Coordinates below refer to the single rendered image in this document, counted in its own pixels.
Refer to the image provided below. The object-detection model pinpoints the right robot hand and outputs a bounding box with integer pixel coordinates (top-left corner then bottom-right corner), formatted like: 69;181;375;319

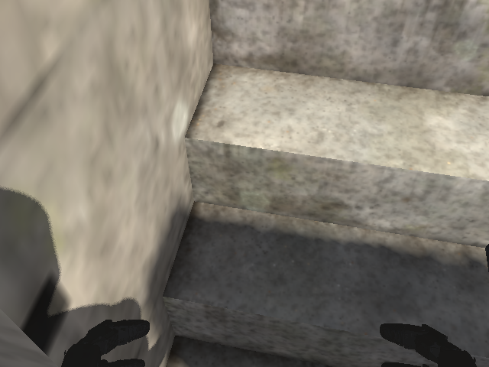
380;323;477;367

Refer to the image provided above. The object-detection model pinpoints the left robot hand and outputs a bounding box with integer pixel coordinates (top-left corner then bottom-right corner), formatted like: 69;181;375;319
61;320;150;367

